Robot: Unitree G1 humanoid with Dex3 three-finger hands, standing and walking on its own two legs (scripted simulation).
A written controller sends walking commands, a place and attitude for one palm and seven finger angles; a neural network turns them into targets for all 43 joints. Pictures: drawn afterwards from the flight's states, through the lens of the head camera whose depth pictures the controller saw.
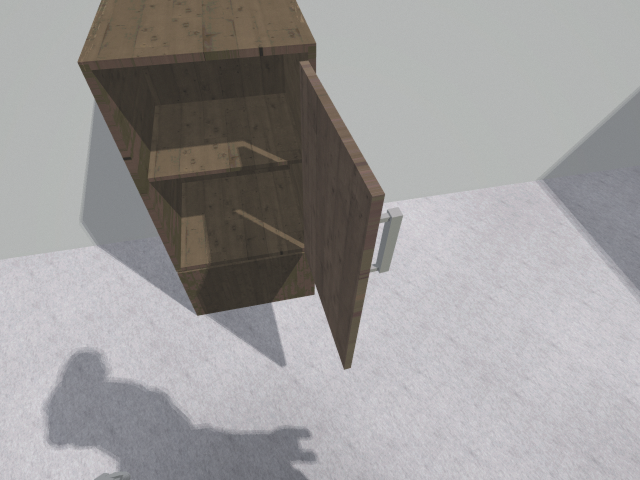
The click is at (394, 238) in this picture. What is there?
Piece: cupboard door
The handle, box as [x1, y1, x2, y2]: [370, 207, 402, 272]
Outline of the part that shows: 398,207 387,209 386,213 381,214 380,222 384,223 384,227 377,260 375,264 371,265 370,271 377,270 379,272 388,270 402,217 402,214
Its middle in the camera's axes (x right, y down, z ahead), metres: +0.10 +0.01 +0.67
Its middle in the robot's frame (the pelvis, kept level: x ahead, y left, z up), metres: +0.49 -0.07 -0.04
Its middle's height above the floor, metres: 0.72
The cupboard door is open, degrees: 94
